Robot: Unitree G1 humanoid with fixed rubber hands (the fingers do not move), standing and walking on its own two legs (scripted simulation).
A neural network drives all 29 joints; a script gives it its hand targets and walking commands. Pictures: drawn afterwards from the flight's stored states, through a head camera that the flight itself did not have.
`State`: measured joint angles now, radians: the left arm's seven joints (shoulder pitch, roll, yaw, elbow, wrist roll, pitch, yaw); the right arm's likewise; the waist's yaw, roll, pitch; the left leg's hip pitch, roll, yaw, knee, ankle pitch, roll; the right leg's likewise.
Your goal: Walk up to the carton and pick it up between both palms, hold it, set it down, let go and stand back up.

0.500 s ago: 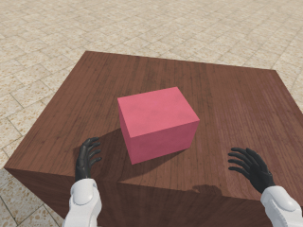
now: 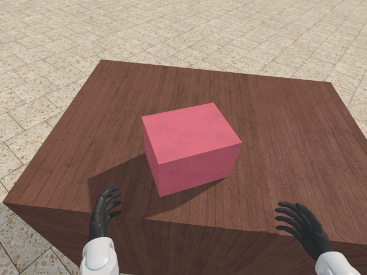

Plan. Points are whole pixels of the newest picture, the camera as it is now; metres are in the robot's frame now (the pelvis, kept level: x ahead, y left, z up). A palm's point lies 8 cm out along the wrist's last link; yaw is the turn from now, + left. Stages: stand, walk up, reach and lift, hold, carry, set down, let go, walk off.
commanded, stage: set down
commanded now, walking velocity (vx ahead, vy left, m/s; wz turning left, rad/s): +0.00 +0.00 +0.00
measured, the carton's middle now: (187, 148) +0.44 +0.02 -0.01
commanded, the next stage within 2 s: let go in 0.66 s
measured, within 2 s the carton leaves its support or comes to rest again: neither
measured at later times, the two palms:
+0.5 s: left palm (91, 237) +0.19 +0.21 -0.02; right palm (304, 248) +0.21 -0.24 -0.01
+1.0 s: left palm (87, 232) +0.19 +0.22 -0.01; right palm (300, 246) +0.21 -0.23 -0.01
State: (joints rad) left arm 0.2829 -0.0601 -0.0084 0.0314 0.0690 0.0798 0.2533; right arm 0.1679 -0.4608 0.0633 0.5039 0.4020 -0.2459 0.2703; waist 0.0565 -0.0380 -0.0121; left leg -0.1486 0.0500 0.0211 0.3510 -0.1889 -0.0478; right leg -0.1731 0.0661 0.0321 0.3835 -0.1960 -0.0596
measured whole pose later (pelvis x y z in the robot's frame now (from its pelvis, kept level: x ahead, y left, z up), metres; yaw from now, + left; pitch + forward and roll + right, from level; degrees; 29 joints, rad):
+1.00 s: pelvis -0.01 +0.02 +0.00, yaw +1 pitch -6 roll +0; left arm 0.17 0.07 0.00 0.28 0.05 0.13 0.06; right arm 0.11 -0.34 -0.04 0.55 0.15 -0.09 0.15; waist 0.04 -0.01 0.03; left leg -0.04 0.02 0.02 0.34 -0.19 -0.01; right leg -0.06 0.03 0.03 0.37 -0.20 -0.03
